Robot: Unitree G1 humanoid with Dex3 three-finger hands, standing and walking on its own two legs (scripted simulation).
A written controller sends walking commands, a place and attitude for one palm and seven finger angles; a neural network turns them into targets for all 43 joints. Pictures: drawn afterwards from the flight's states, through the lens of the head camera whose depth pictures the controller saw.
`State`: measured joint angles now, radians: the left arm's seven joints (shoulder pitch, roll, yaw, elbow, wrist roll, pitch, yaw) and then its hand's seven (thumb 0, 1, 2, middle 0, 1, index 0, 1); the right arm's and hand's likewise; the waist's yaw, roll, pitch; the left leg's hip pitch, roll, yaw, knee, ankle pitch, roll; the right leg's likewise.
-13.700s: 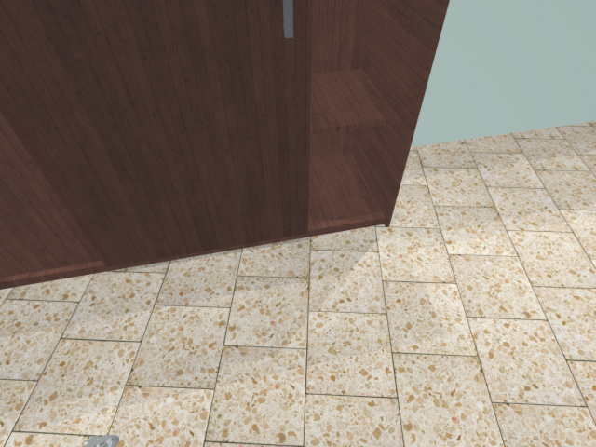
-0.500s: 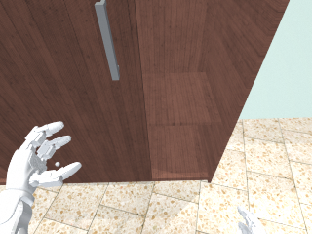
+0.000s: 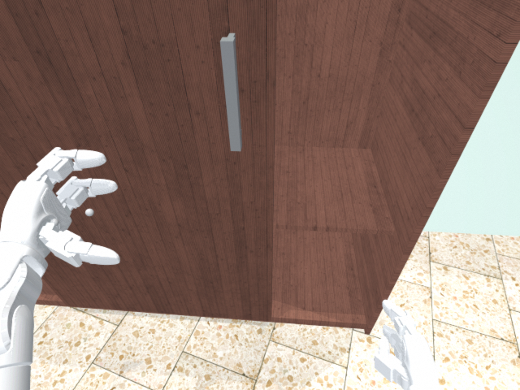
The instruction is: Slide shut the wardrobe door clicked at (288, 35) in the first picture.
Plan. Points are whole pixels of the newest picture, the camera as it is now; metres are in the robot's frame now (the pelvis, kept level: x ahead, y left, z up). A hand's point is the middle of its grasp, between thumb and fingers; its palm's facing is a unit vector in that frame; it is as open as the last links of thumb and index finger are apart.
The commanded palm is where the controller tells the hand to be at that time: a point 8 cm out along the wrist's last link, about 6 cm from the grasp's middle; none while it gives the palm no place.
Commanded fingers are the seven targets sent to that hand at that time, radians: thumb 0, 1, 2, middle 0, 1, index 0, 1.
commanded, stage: raise the hand with hooked fingers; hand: left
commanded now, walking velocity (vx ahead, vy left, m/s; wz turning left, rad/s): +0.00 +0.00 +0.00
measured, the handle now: (234, 95) +0.54 +0.13 +0.22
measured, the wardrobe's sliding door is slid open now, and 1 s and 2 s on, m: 0.37 0.37 0.37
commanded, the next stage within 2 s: move the hooked fingers beside the handle in 0.76 s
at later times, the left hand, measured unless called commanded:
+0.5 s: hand (82, 176) +0.28 +0.27 +0.24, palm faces +0.12 -0.99 -0.11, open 14.0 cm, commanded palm +0.24 +0.31 +0.25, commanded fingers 0.00 -0.50 0.30 -0.30 -1.20 -0.30 -1.20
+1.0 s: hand (97, 164) +0.30 +0.26 +0.24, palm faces +0.13 -0.99 -0.09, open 14.0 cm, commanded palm +0.27 +0.30 +0.24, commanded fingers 0.00 -0.50 0.30 -0.30 -1.20 -0.30 -1.20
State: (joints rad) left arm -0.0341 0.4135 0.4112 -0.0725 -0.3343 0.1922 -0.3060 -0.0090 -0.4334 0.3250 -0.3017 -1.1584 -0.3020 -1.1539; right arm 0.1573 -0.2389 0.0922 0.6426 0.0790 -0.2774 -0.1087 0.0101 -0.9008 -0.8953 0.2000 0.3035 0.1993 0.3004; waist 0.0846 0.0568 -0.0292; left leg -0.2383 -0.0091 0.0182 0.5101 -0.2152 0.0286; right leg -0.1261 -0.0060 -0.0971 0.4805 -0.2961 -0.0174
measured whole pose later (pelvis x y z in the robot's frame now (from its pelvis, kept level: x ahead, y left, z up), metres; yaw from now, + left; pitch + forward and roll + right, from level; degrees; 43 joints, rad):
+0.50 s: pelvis +0.00 -0.01 +0.00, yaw +0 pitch -4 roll +0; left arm -0.20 0.53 0.50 0.04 -0.34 0.37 -0.38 -0.01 -0.50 0.30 -0.31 -1.20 -0.31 -1.20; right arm 0.18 -0.29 0.09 0.66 0.11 -0.21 -0.11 0.01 -0.90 -0.90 0.20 0.30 0.20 0.30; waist 0.06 0.08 -0.03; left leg -0.22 0.00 0.02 0.47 -0.19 0.01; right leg -0.11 0.01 -0.10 0.46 -0.28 -0.03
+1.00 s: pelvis +0.01 -0.02 +0.00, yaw +0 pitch -3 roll +0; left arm -0.23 0.50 0.49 0.05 -0.34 0.36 -0.37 -0.01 -0.50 0.30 -0.31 -1.20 -0.31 -1.20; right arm 0.16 -0.27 0.09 0.66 0.11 -0.21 -0.11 0.01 -0.90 -0.90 0.20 0.30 0.20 0.30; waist 0.07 0.08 -0.04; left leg -0.21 0.00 0.01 0.48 -0.22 0.00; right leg -0.10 0.01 -0.10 0.46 -0.31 -0.04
